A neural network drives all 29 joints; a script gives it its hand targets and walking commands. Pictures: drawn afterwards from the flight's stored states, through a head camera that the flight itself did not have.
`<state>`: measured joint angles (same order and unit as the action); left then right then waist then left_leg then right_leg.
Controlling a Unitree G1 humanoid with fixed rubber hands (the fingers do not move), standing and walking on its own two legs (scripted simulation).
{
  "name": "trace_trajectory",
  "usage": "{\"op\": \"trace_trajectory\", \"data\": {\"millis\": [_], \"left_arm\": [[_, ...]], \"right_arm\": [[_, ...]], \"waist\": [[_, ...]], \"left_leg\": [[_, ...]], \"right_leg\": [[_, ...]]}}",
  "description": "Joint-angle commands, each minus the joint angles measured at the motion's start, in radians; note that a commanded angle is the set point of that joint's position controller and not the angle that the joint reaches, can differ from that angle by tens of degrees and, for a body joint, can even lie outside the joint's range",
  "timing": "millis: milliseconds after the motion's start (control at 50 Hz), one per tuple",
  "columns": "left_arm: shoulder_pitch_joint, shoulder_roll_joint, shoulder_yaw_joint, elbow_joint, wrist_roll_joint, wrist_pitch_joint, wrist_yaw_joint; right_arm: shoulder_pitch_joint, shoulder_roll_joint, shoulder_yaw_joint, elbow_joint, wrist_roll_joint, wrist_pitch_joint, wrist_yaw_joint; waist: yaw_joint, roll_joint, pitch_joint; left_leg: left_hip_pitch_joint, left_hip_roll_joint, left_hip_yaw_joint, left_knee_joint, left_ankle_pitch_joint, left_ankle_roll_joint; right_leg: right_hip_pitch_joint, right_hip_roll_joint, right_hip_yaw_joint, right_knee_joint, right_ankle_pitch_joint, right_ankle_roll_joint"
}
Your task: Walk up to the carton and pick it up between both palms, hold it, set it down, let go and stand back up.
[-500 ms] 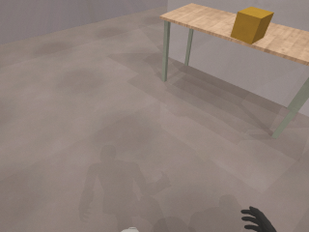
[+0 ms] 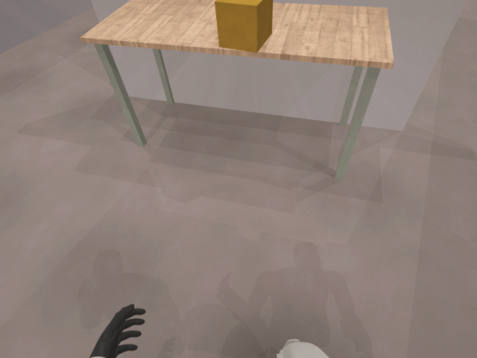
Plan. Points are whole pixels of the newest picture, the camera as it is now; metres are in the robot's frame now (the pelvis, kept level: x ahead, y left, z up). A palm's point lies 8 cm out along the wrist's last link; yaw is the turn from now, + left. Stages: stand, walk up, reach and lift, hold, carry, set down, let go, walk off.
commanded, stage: walk up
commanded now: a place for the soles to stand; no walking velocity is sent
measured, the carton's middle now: (245, 18) +1.25 -0.10 +0.01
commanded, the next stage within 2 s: none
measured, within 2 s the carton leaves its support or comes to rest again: neither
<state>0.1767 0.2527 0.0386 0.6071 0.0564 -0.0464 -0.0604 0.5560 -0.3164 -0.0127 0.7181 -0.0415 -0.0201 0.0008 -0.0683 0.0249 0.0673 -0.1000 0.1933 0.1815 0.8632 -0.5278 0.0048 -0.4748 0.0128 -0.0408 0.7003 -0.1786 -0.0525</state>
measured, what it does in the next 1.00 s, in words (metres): walks ahead: left foot, then right foot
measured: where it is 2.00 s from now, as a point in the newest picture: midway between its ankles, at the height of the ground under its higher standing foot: (256, 220)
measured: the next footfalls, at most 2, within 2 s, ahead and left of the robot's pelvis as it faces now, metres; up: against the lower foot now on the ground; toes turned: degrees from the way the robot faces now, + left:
left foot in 0.40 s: +0.34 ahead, +0.14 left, +0.00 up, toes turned +2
right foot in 0.84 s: +0.50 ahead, -0.14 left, +0.00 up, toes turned -11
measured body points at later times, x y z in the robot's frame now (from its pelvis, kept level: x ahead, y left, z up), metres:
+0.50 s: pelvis +0.24 +0.04 +0.02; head +0.25 +0.05 +0.47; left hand +0.27 +0.30 -0.12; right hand +0.33 -0.24 -0.06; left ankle +0.30 +0.14 -0.71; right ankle +0.14 -0.09 -0.63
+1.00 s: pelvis +0.44 -0.04 +0.03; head +0.44 -0.06 +0.48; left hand +0.57 +0.21 -0.06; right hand +0.43 -0.30 -0.11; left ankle +0.43 +0.11 -0.62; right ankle +0.46 -0.13 -0.71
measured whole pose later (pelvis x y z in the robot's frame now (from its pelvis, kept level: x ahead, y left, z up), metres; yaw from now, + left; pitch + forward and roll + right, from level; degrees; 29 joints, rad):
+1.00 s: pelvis +0.44 -0.04 +0.03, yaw -6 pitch -3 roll +1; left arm 0.31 0.25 0.03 0.65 0.03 -0.04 0.00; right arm 0.48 -0.29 -0.03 0.67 -0.04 0.00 0.03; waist -0.01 0.04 0.07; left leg -0.44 0.06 0.02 1.17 -0.38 0.01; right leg -0.25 -0.02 -0.09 0.54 -0.24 -0.05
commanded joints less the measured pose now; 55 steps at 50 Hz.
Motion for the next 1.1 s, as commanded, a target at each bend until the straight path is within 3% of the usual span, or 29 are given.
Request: {"op": "trace_trajectory", "data": {"millis": [0, 40, 60, 80, 140, 180, 280, 300, 340, 360, 380, 400, 420, 440, 480, 520, 560, 640, 700, 740, 780, 800, 820, 840, 860, 900, 940, 1000, 1080], "left_arm": [[0.288, 0.278, 0.089, 0.000, -0.040, 0.009, 0.074], [0.199, 0.196, 0.062, -0.002, -0.033, -0.001, 0.074], [0.170, 0.159, 0.050, -0.002, -0.027, -0.008, 0.068], [0.148, 0.152, 0.049, 0.002, -0.023, -0.015, 0.063], [0.136, 0.149, 0.046, 0.019, -0.026, -0.032, 0.051], [0.167, 0.161, 0.049, 0.036, -0.025, -0.037, 0.044], [0.235, 0.201, 0.059, 0.064, -0.019, -0.039, 0.034], [0.244, 0.203, 0.057, 0.065, -0.019, -0.034, 0.033], [0.247, 0.181, 0.041, 0.060, -0.017, -0.024, 0.032], [0.274, 0.142, 0.023, 0.054, -0.013, -0.022, 0.031], [0.341, 0.069, 0.000, 0.024, -0.016, -0.021, 0.028], [0.348, 0.105, 0.008, -0.005, -0.005, -0.001, 0.034], [0.265, 0.169, 0.027, -0.015, 0.008, 0.019, 0.041], [0.209, 0.173, 0.032, -0.026, 0.007, 0.024, 0.039], [0.218, 0.128, 0.024, -0.018, -0.013, 0.017, 0.025], [0.275, 0.089, 0.019, 0.002, -0.016, 0.014, 0.009], [0.231, 0.057, 0.008, -0.005, -0.019, 0.013, -0.004], [0.084, 0.038, 0.005, -0.047, -0.016, 0.010, -0.014], [0.035, 0.049, 0.017, -0.064, -0.011, 0.012, -0.010], [0.049, 0.063, 0.029, -0.067, -0.010, 0.005, -0.001], [0.188, 0.102, 0.052, -0.027, -0.003, -0.008, 0.017], [0.303, 0.159, 0.072, 0.005, 0.009, -0.014, 0.030], [0.404, 0.242, 0.090, 0.006, 0.023, -0.017, 0.045], [0.402, 0.291, 0.095, -0.011, -0.002, -0.008, 0.066], [0.356, 0.263, 0.090, -0.012, -0.031, 0.001, 0.081], [0.259, 0.198, 0.059, -0.016, -0.029, -0.001, 0.084], [0.191, 0.138, 0.036, -0.012, -0.026, -0.009, 0.073], [0.186, 0.139, 0.034, 0.016, -0.024, -0.028, 0.066], [0.234, 0.165, 0.033, 0.054, -0.026, -0.036, 0.055]], "right_arm": [[-0.119, -0.126, -0.034, -0.220, 0.012, -0.012, 0.014], [-0.088, -0.076, -0.033, -0.188, 0.013, -0.023, 0.022], [-0.051, -0.071, -0.037, -0.169, 0.013, -0.023, 0.030], [-0.016, -0.061, -0.040, -0.150, 0.012, -0.021, 0.037], [-0.068, -0.048, -0.042, -0.160, 0.008, -0.011, 0.049], [-0.141, -0.046, -0.044, -0.185, 0.001, -0.012, 0.051], [-0.223, -0.041, -0.064, -0.221, -0.008, -0.033, 0.044], [-0.219, -0.045, -0.068, -0.226, -0.007, -0.038, 0.040], [-0.116, -0.056, -0.079, -0.209, -0.011, -0.054, 0.023], [-0.001, -0.086, -0.090, -0.184, -0.022, -0.065, 0.009], [0.111, -0.175, -0.107, -0.179, -0.035, -0.070, -0.003], [0.100, -0.239, -0.123, -0.190, -0.034, -0.053, -0.013], [0.071, -0.208, -0.114, -0.177, -0.006, -0.040, -0.021], [0.035, -0.162, -0.094, -0.180, 0.007, -0.041, -0.021], [-0.046, -0.125, -0.067, -0.174, 0.004, -0.049, -0.018], [-0.079, -0.110, -0.057, -0.141, -0.003, -0.061, -0.016], [-0.071, -0.115, -0.056, -0.115, 0.002, -0.067, -0.014], [-0.037, -0.128, -0.057, -0.089, 0.016, -0.067, -0.002], [-0.007, -0.156, -0.067, -0.076, 0.013, -0.059, 0.002], [-0.018, -0.164, -0.069, -0.082, 0.006, -0.046, 0.001], [-0.028, -0.147, -0.059, -0.087, 0.005, -0.037, 0.002], [0.022, -0.091, -0.040, -0.093, 0.004, -0.032, 0.005], [0.077, -0.023, -0.016, -0.122, 0.007, -0.026, 0.009], [0.050, -0.068, -0.028, -0.156, 0.006, -0.008, 0.006], [-0.024, -0.117, -0.048, -0.167, -0.004, 0.004, 0.004], [-0.044, -0.077, -0.045, -0.155, 0.005, 0.001, 0.012], [-0.002, -0.051, -0.050, -0.120, 0.011, 0.001, 0.027], [-0.022, -0.026, -0.046, -0.119, 0.004, 0.003, 0.043], [-0.153, -0.006, -0.048, -0.162, 0.001, -0.006, 0.052]], "waist": [[0.199, -0.111, -0.081], [0.121, -0.115, 0.000], [0.085, -0.101, -0.013], [0.064, -0.120, -0.033], [0.060, -0.129, 0.026], [0.085, -0.109, 0.057], [0.115, -0.104, 0.027], [0.112, -0.085, 0.029], [0.056, -0.020, -0.012], [0.007, 0.054, -0.088], [-0.024, 0.243, -0.208], [-0.014, 0.236, -0.160], [-0.021, 0.107, -0.082], [-0.018, 0.027, 0.018], [0.022, 0.040, 0.062], [0.058, 0.098, 0.027], [0.051, 0.128, 0.005], [0.018, 0.125, 0.020], [0.006, 0.109, 0.019], [0.031, 0.101, 0.033], [0.112, 0.009, -0.009], [0.159, -0.129, -0.092], [0.190, -0.324, -0.197], [0.186, -0.252, -0.171], [0.190, -0.137, -0.110], [0.136, -0.107, 0.018], [0.077, -0.121, 0.032], [0.068, -0.142, 0.038], [0.106, -0.131, 0.061]], "left_leg": [[-0.660, -0.063, -0.179, 0.517, 0.070, 0.023], [-0.565, -0.024, -0.201, 0.397, 0.155, 0.016], [-0.474, -0.023, -0.205, 0.321, 0.161, 0.013], [-0.402, -0.042, -0.179, 0.290, 0.176, 0.004], [-0.420, -0.039, -0.157, 0.139, 0.249, -0.015], [-0.430, -0.042, -0.152, 0.003, 0.319, -0.016], [-0.313, -0.091, -0.127, -0.202, 0.397, 0.012], [-0.284, -0.106, -0.113, -0.230, 0.375, 0.017], [-0.104, -0.140, -0.098, -0.315, 0.363, 0.039], [0.070, -0.112, -0.158, -0.337, 0.307, 0.064], [0.245, 0.137, -0.534, -0.416, 0.105, 0.150], [0.277, 0.315, -0.874, -0.587, -0.052, 0.239], [0.168, 0.320, -0.880, -0.631, -0.120, 0.277], [0.084, 0.271, -0.718, -0.614, 0.021, 0.250], [-0.025, 0.154, -0.426, -0.600, 0.289, 0.197], [-0.065, 0.083, -0.279, -0.588, 0.434, 0.180], [-0.048, 0.049, -0.198, -0.574, 0.541, 0.197], [-0.081, 0.018, -0.139, -0.569, 0.525, 0.193], [-0.079, 0.087, -0.197, -0.582, 0.417, 0.197], [-0.088, 0.104, -0.209, -0.546, 0.377, 0.191], [-0.165, 0.060, -0.170, -0.347, 0.407, 0.158], [-0.257, -0.006, -0.105, -0.091, 0.388, 0.118], [-0.443, -0.127, -0.053, 0.232, 0.023, 0.052], [-0.577, -0.169, -0.157, 0.351, -0.074, 0.026], [-0.602, -0.134, -0.226, 0.437, -0.003, 0.021], [-0.599, -0.101, -0.237, 0.419, 0.137, 0.011], [-0.459, -0.085, -0.223, 0.292, 0.190, -0.004], [-0.434, -0.094, -0.184, 0.201, 0.260, -0.024], [-0.418, -0.093, -0.154, -0.086, 0.359, -0.021]], "right_leg": [[0.545, -0.372, 0.710, -0.402, -0.282, -0.220], [0.343, -0.269, 0.437, -0.363, 0.047, -0.190], [0.257, -0.222, 0.345, -0.372, 0.046, -0.167], [0.182, -0.200, 0.313, -0.388, 0.026, -0.167], [0.098, -0.185, 0.265, -0.448, -0.107, -0.192], [0.098, -0.181, 0.277, -0.470, -0.195, -0.183], [0.172, -0.205, 0.264, -0.417, -0.184, -0.167], [0.180, -0.208, 0.263, -0.383, -0.155, -0.162], [0.151, -0.179, 0.212, -0.207, -0.072, -0.121], [0.088, -0.120, 0.146, 0.023, -0.023, -0.079], [-0.070, -0.010, 0.056, 0.385, -0.196, -0.008], [-0.250, 0.039, 0.053, 0.506, -0.408, 0.033], [-0.284, -0.016, 0.115, 0.603, -0.360, 0.033], [-0.292, -0.047, 0.126, 0.625, -0.269, 0.039], [-0.214, -0.085, 0.125, 0.486, -0.181, 0.053], [-0.116, -0.077, 0.076, 0.410, -0.129, 0.068], [-0.105, -0.075, 0.022, 0.290, -0.086, 0.077], [-0.020, -0.072, -0.053, 0.040, 0.032, 0.068], [0.056, -0.075, -0.036, -0.036, 0.050, 0.042], [0.115, -0.073, -0.022, -0.091, 0.008, 0.021], [0.332, -0.044, -0.020, -0.155, -0.006, -0.004], [0.519, -0.076, 0.048, -0.151, -0.070, -0.036], [0.680, -0.316, 0.413, -0.245, -0.196, -0.107], [0.653, -0.462, 0.722, -0.396, -0.319, -0.188], [0.561, -0.467, 0.687, -0.434, -0.331, -0.203], [0.431, -0.377, 0.416, -0.395, -0.003, -0.166], [0.272, -0.271, 0.212, -0.416, 0.072, -0.128], [0.215, -0.254, 0.150, -0.454, 0.070, -0.175], [0.235, -0.225, 0.090, -0.463, -0.029, -0.157]]}}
